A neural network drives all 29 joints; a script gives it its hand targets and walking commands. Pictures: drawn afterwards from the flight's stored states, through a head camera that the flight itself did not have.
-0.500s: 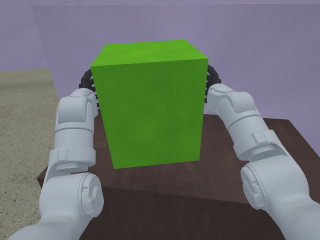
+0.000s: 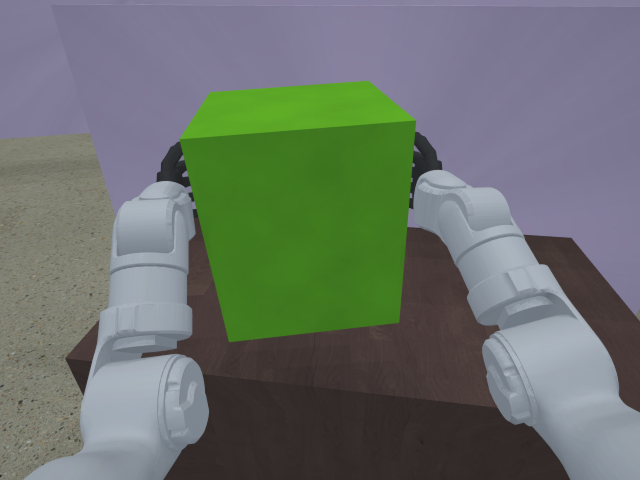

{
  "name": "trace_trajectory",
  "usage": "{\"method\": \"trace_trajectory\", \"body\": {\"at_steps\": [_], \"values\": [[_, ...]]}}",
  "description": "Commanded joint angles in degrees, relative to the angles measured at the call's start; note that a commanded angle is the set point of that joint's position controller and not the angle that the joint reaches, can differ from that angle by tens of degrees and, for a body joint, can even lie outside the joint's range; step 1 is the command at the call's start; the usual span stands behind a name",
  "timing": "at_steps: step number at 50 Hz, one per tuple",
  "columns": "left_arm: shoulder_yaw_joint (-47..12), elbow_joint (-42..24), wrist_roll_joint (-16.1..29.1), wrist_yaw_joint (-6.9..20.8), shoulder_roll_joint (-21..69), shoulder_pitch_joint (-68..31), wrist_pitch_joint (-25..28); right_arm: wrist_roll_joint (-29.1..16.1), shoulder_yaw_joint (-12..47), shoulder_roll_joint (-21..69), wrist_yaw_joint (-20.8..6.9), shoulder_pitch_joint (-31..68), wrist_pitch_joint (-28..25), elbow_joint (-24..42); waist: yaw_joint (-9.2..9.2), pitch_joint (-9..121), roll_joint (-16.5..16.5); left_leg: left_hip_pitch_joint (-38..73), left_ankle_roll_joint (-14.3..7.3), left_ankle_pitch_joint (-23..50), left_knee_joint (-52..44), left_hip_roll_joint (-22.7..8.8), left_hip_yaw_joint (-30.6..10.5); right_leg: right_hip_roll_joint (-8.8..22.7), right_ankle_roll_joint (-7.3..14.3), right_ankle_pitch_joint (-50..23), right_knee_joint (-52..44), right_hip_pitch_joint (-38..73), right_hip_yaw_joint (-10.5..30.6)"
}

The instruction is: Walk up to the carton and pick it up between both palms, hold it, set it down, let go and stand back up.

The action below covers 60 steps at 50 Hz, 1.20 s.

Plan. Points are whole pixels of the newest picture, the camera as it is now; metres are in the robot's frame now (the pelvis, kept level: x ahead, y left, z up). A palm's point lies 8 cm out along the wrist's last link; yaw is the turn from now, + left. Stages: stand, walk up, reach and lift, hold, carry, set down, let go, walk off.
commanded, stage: hold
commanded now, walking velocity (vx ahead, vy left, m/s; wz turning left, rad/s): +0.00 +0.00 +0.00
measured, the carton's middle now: (302, 204) +0.39 +0.01 +0.25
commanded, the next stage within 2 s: none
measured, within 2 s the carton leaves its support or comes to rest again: neither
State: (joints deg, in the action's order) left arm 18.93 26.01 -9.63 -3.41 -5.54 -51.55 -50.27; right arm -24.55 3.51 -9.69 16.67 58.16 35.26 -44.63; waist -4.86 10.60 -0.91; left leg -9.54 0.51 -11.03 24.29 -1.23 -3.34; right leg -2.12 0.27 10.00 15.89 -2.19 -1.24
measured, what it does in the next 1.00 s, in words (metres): stands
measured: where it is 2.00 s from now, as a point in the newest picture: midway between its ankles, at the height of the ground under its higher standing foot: outside the picture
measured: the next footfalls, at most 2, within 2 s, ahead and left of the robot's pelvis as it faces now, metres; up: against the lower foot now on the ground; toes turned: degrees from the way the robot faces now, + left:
none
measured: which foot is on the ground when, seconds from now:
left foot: down 0.00-1.00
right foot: down 0.00-1.00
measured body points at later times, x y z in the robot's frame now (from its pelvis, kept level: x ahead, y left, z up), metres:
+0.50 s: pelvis +0.00 +0.00 +0.00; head -0.10 +0.02 +0.44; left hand +0.39 +0.16 +0.27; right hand +0.38 -0.14 +0.29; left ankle +0.03 +0.12 -0.75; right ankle -0.01 -0.12 -0.75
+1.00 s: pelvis -0.01 +0.00 +0.00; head -0.10 +0.02 +0.44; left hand +0.39 +0.16 +0.28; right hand +0.38 -0.15 +0.29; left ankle +0.03 +0.12 -0.75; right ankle -0.01 -0.12 -0.75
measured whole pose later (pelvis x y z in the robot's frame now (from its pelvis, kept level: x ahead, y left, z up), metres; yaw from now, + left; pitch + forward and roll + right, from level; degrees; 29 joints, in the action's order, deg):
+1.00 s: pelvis -0.01 +0.00 +0.00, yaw +0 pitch -2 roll -2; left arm 18.3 31.3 -7.3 -4.2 -7.2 -54.7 -48.7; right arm -24.5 3.4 -10.4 16.7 61.6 36.1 -47.9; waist -4.3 12.2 -1.2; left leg -12.5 0.6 -10.4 24.6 -1.2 -4.0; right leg -2.6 0.4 9.3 16.3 -5.2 -0.5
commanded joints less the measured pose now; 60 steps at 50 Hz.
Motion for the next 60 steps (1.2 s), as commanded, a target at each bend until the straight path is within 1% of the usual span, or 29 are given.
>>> {"method": "trace_trajectory", "body": {"at_steps": [1, 2, 4, 8, 15, 20, 26, 34, 47, 48, 49, 50, 51, 53, 55, 57, 58, 59, 60], "values": [[-23.29, -13.42, 10.55, 8.06, 38.68, -52.26, 6.5, -9.83, 10.6, 39.98, -7.56, 52.94, -1.48, 23.58, -0.18, 20.36, -3.29, 12.4, 3.19, 17.63, -1.6, 3.09, -0.01, -3.08, -3.47, -12.5, -2.05, -0.52, 0.71], [-23.29, -9.55, 11.28, 8.58, 37.83, -52.58, 6.71, -8.88, 10.95, 41.27, -7.39, 56.85, -1.57, 24.65, -0.44, 17.54, -0.28, 10.67, 1.95, 15.8, -1.58, 3.05, 0.74, -2.76, -3.39, -11.72, -2.45, -2.06, 1.03], [-23.12, -10.01, 11.74, 8.73, 38.48, -53.71, 7.43, -9.03, 10.83, 41.86, -7.28, 56.58, -1.54, 24.38, -0.09, 19.28, -1.08, 10.32, 1.77, 15.45, -1.73, 3.18, 0.49, -2.65, -3.06, -11.98, -2.15, -1.32, 1.42], [-23.62, -10.97, 12.72, 8.34, 39.37, -55.03, 7.72, -10.19, 11.18, 41.65, -7.21, 56.25, -1.34, 24.52, 0.07, 22.61, -2.93, 11.26, 2.51, 17.82, -0.73, 3.3, 0.39, -2.85, -3.04, -13.64, -1.62, -1.12, 1.58], [-22.52, -10.13, 12.08, 8.45, 38.82, -54.06, 7.56, -10.1, 10.04, 39.68, -7.29, 54.03, -0.78, 21.56, -0.41, 21.62, -3.57, 10.92, 3.03, 17.18, -1.15, 3.09, 0.18, -2.75, -2.87, -12.06, -1.78, -1.43, 1.7], [-23.16, -11.17, 12.73, 8.22, 39.11, -55.45, 7.81, -10.34, 9.79, 39.76, -7.54, 54.47, -0.82, 21.38, -0.56, 22.2, -4.12, 10.97, 3.43, 17.95, -0.95, 2.93, 0.01, -2.94, -2.71, -12.19, -1.6, -1.69, 1.6], [-23.56, -11.64, 13.43, 7.67, 39.53, -56.51, 8.04, -10.67, 9.97, 40.3, -7.82, 55.46, -0.9, 21.81, -0.23, 22.87, -4.16, 11.02, 3.39, 18.19, -0.71, 2.81, -0.16, -3.16, -2.66, -11.85, -1.52, -2.3, 1.48], [-22.66, -9.69, 13.21, 7.45, 39.4, -56.35, 8.17, -10.32, 9.59, 40.35, -7.97, 56.26, -0.89, 21.08, 0.17, 22.56, -3.42, 10.24, 2.86, 16.32, -1.09, 2.78, -0.23, -3.09, -2.54, -10.44, -1.82, -2.73, 1.7], [-21.51, -7.95, 13.07, 7.71, 38.73, -56.93, 8.6, -10.16, 8.91, 40.33, -7.77, 56.6, -0.83, 19.88, 0.08, 22.63, -3.07, 9.58, 2.63, 15.44, -1.23, 3.07, -0.24, -2.75, -2.65, -10.57, -1.99, -2.55, 1.97], [-24.04, -13.76, 12.97, 7.1, 39.87, -56.12, 8.61, -11.35, 9.59, 40.49, -7.77, 54.11, -1.08, 21.55, -0.66, 26.92, -5.34, 12.67, 3.53, 19.23, -0.39, 2.91, -0.65, -3.31, -2.62, -13.8, -1.35, -0.78, 1.35], [-22.95, -12.5, 12.31, 7.03, 39.29, -55.08, 7.98, -11.19, 9.0, 39.36, -7.66, 52.95, -0.74, 20.87, -0.67, 24.8, -5.44, 12.86, 3.82, 19.6, -0.26, 2.95, -0.69, -3.45, -2.59, -13.84, -1.76, -1.32, 1.33], [-23.27, -13.06, 12.44, 7.06, 39.21, -54.8, 7.71, -11.68, 9.68, 39.39, -7.58, 53.84, -0.81, 22.05, -0.63, 25.41, -5.29, 13.45, 3.96, 20.27, 0.03, 2.91, -0.7, -3.45, -2.77, -14.51, -1.78, -1.08, 1.31], [-22.31, -12.18, 11.71, 7.17, 38.62, -54.47, 7.45, -11.6, 9.74, 39.44, -7.57, 53.81, -0.56, 21.35, -0.07, 23.42, -4.4, 12.79, 3.76, 19.39, -0.37, 2.93, -0.56, -3.39, -3.11, -13.75, -2.04, -1.12, 1.18], [-21.67, -11.26, 11.16, 7.58, 37.91, -53.88, 7.32, -10.82, 9.51, 39.23, -7.57, 53.79, -0.6, 20.44, -0.12, 21.61, -2.96, 11.55, 3.18, 16.17, -1.59, 3.11, -0.16, -2.94, -3.59, -11.4, -2.4, -1.29, 1.1], [-21.65, -10.47, 10.73, 7.86, 37.81, -53.64, 7.22, -10.33, 9.21, 39.45, -7.71, 54.15, -0.79, 20.45, 0.09, 20.76, -2.72, 10.77, 2.86, 14.74, -2.04, 2.97, -0.17, -3.04, -3.49, -9.86, -2.56, -1.49, 1.06], [-21.25, -9.78, 10.79, 7.9, 37.93, -54.5, 7.41, -10.47, 9.67, 40.38, -7.79, 56.13, -1.05, 21.53, 0.77, 20.33, -2.36, 9.96, 2.3, 14.02, -2.14, 3.22, 0.07, -2.71, -3.71, -9.64, -2.56, -1.68, 1.25], [-21.88, -9.81, 11.06, 7.81, 38.0, -54.48, 7.49, -10.08, 9.59, 40.37, -7.72, 56.08, -1.1, 21.44, 0.47, 20.56, -2.27, 10.47, 2.36, 14.47, -1.97, 3.24, 0.04, -2.74, -3.7, -10.28, -2.56, -1.94, 1.3], [-21.8, -10.08, 11.22, 7.76, 38.01, -55.11, 7.68, -10.28, 9.99, 40.99, -7.72, 56.03, -1.09, 21.32, 0.8, 20.51, -2.0, 10.49, 2.15, 14.43, -1.94, 3.27, 0.1, -2.7, -3.77, -10.35, -2.53, -2.11, 1.27], [-21.78, -10.01, 11.3, 7.72, 38.14, -55.42, 7.79, -10.26, 9.66, 41.01, -7.71, 56.1, -1.17, 21.3, 0.6, 20.98, -2.16, 10.61, 2.16, 14.44, -1.98, 3.14, -0.04, -2.76, -3.7, -10.22, -2.51, -2.11, 1.23]]}}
